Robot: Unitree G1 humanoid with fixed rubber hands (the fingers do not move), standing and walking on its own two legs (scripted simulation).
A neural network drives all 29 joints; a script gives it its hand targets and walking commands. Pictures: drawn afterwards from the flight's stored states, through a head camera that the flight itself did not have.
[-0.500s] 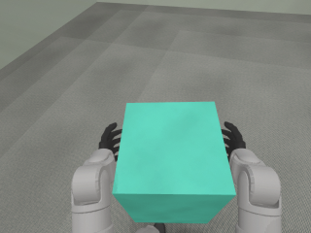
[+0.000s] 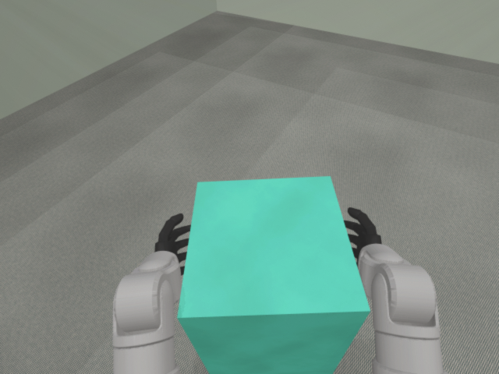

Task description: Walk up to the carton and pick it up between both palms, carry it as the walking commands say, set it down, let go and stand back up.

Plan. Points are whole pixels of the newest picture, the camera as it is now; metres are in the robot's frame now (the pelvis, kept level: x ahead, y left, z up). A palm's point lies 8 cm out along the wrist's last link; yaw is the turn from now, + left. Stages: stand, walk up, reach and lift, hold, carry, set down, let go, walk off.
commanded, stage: carry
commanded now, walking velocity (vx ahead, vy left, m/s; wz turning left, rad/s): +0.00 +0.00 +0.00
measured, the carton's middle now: (267, 285) +0.26 +0.01 +0.01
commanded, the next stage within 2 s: hold in 1.72 s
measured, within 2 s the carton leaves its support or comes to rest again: neither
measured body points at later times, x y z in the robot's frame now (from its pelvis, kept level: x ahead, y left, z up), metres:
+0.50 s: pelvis -0.06 +0.00 +0.00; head -0.08 +0.00 +0.45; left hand +0.22 +0.15 +0.08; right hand +0.22 -0.15 +0.07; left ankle +0.03 +0.10 -0.74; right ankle -0.01 -0.11 -0.74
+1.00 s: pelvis -0.03 +0.00 +0.00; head -0.05 -0.01 +0.45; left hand +0.25 +0.15 +0.07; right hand +0.25 -0.15 +0.07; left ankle +0.03 +0.10 -0.74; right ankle -0.01 -0.11 -0.74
